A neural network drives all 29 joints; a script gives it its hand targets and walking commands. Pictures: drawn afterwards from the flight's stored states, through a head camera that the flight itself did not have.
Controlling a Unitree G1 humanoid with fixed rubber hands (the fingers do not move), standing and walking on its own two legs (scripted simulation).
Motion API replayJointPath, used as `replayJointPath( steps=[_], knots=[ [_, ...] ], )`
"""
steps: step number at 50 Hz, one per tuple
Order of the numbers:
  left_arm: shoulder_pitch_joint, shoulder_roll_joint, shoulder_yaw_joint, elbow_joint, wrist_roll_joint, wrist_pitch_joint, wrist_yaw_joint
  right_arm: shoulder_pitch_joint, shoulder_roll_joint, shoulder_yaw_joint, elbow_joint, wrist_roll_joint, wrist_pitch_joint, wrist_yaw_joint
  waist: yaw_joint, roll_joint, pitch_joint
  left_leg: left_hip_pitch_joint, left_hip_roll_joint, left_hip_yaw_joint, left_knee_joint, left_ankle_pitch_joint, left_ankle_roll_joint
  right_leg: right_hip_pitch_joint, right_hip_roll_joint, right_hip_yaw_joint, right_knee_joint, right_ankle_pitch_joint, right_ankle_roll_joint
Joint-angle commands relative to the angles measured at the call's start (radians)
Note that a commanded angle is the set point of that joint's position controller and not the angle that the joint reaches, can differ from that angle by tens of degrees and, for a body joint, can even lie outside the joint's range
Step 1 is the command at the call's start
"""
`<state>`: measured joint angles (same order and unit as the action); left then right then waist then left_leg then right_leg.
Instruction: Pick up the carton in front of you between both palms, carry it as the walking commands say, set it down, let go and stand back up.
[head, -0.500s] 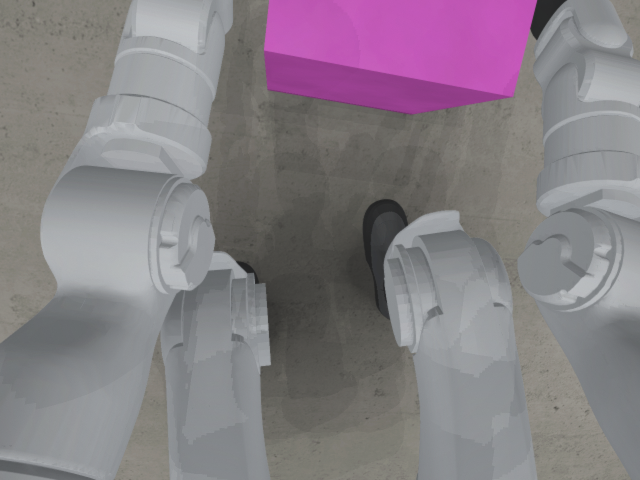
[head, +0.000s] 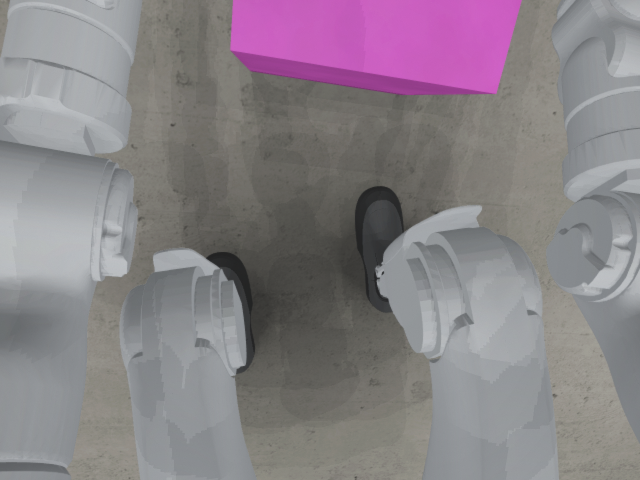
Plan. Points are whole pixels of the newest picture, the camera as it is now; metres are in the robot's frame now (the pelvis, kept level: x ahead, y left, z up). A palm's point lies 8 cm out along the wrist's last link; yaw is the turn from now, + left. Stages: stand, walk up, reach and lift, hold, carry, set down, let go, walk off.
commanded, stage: set down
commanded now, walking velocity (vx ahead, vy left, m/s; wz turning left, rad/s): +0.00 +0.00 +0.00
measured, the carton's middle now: out of the picture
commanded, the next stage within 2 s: let go in 0.94 s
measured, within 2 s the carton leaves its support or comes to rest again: neither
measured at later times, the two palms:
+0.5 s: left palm out of the picture +0.62 +0.07 +0.00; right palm out of the picture +0.51 -0.30 +0.00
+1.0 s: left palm out of the picture +0.62 +0.08 +0.15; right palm out of the picture +0.50 -0.30 +0.15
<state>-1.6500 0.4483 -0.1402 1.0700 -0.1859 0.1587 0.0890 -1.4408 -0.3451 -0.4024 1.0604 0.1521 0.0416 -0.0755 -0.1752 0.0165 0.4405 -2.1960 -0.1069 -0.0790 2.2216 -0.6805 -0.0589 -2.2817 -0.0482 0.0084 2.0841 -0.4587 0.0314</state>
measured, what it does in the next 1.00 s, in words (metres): rises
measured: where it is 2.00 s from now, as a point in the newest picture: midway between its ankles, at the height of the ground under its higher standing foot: (307, 301)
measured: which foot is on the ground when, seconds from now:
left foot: down 0.00-1.00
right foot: down 0.00-1.00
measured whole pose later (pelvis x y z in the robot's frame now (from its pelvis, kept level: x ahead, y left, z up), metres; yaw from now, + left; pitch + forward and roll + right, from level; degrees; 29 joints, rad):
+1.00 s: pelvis +0.03 -0.01 +0.23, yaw +0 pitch +47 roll +1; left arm -1.35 0.35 0.19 0.98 0.06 0.28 -0.01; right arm -1.10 -0.20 -0.46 0.73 0.00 0.24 -0.02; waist -0.18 0.06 -0.04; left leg -1.66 -0.06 -0.06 1.29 -0.45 -0.04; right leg -1.75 0.00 0.04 1.20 -0.28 0.03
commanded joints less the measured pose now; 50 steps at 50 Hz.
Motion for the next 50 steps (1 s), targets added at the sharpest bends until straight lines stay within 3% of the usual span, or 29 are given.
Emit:
replayJointPath(
  steps=[1,4,8,11,17,24,28,34,45,50],
  knots=[
    [-0.327,0.088,0.055,-0.157,0.027,-0.001,0.013,-0.211,-0.163,0.029,-0.195,0.03,0.014,-0.018,-0.116,0.167,-1.513,0.456,0.018,0.148,-0.23,0.286,0.008,1.011,0.053,-0.085,-0.116,0.536,0.012],
    [-0.319,0.108,0.099,-0.18,0.051,0.036,0.02,-0.197,-0.139,0.054,-0.26,0.034,0.069,-0.037,-0.094,0.122,-1.565,0.446,0.001,0.17,-0.285,0.218,0.027,1.083,0.069,-0.1,-0.164,0.474,0.021],
    [-0.255,0.09,0.156,-0.089,0.078,0.069,-0.001,-0.162,-0.08,0.042,-0.25,-0.008,0.119,-0.044,-0.081,0.064,-1.397,0.352,-0.006,0.166,-0.37,0.112,0.045,0.993,0.077,-0.106,-0.251,0.33,0.031],
    [-0.221,0.074,0.193,-0.044,0.104,0.066,-0.02,-0.154,-0.05,0.026,-0.255,-0.042,0.121,-0.037,-0.075,0.05,-1.339,0.328,-0.006,0.158,-0.418,0.108,0.048,0.94,0.078,-0.106,-0.296,0.307,0.034],
    [-0.213,0.064,0.22,-0.05,0.141,0.063,-0.029,-0.124,-0.05,0.001,-0.282,-0.065,0.127,-0.022,-0.083,0.085,-1.39,0.427,-0.008,0.146,-0.51,0.156,0.04,0.905,0.082,-0.124,-0.378,0.333,0.038],
    [-0.195,0.031,0.213,-0.165,0.158,0.095,-0.031,-0.041,-0.067,-0.025,-0.353,-0.066,0.158,-0.004,-0.105,0.173,-1.565,0.645,-0.016,0.144,-0.606,0.284,0.025,0.938,0.093,-0.143,-0.481,0.439,0.032],
    [-0.161,0.016,0.224,-0.228,0.176,0.116,-0.034,0.01,-0.07,-0.035,-0.412,-0.071,0.18,0.009,-0.104,0.196,-1.64,0.735,-0.022,0.144,-0.664,0.366,0.019,0.995,0.103,-0.145,-0.54,0.518,0.029],
    [-0.091,0.007,0.258,-0.258,0.2,0.133,-0.044,0.07,-0.05,-0.036,-0.458,-0.08,0.202,0.026,-0.086,0.179,-1.633,0.78,-0.025,0.142,-0.776,0.417,0.017,1.099,0.111,-0.138,-0.641,0.58,0.029],
    [-0.008,0.0,0.307,-0.209,0.226,0.114,-0.087,0.124,0.002,-0.054,-0.453,-0.127,0.194,0.042,-0.072,0.123,-1.521,0.847,-0.022,0.121,-1.015,0.416,0.022,1.274,0.108,-0.115,-0.862,0.591,0.031],
    [0.078,-0.044,0.354,-0.185,0.272,0.096,-0.096,0.188,0.035,-0.063,-0.433,-0.177,0.178,0.066,-0.053,0.114,-1.495,0.912,-0.019,0.116,-1.111,0.439,0.019,1.345,0.107,-0.108,-0.95,0.592,0.029]
  ],
)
